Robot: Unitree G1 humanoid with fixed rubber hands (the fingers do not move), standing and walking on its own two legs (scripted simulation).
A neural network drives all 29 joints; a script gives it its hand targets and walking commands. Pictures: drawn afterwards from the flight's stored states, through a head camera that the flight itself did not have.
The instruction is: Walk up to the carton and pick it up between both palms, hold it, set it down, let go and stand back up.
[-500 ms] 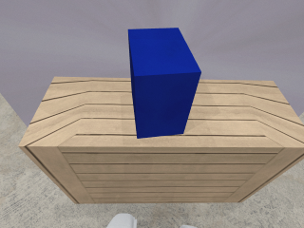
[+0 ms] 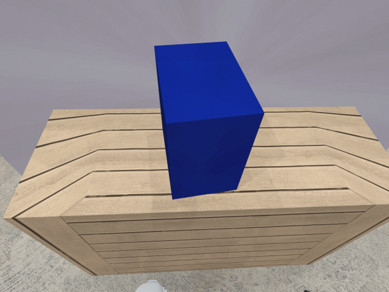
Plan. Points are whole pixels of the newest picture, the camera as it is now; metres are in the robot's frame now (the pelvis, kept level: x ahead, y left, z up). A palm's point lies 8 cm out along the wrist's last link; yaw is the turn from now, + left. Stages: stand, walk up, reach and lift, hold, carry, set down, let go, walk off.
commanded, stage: walk up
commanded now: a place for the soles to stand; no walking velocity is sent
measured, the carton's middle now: (198, 123) +0.48 +0.01 +0.06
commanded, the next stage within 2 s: none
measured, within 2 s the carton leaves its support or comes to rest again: neither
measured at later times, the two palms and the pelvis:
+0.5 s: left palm out of the picture +0.09 +0.23 -0.11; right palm out of the picture +0.10 -0.26 -0.10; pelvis +0.02 -0.02 +0.01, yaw +2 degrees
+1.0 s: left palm out of the picture +0.07 +0.22 -0.12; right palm out of the picture +0.06 -0.36 -0.10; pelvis -0.05 -0.07 +0.00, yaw +5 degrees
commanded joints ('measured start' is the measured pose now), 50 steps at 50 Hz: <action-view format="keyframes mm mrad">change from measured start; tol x16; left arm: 1 38 128 30 -64 -26 -20 2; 37 65 119 -17 46 -16 -23 -3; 50 25 101 34 -157 1 83 -41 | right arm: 1 50 -57 2 -49 13 -4 13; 41 132 -350 -95 60 -2 -23 -51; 50 -116 -281 -122 -73 -28 -3 -58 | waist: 1 -6 -129 -156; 38 -17 23 15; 50 50 213 -277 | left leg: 1 73 -52 10 -40 -68 35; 13 180 -3 -42 -172 262 45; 33 168 15 -109 -276 58 63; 37 151 39 -134 -297 166 77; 40 283 330 -513 -345 803 296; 50 111 196 -348 -318 250 193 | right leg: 1 6 -203 250 -287 125 -131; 4 -175 -103 127 -284 -89 -103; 10 -62 -121 116 -265 171 -98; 37 53 -58 59 -234 68 -71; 38 -76 -31 -19 -31 166 -38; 40 -223 42 -7 324 -272 2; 42 -237 -8 80 471 -302 2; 50 -20 -39 102 225 -163 -18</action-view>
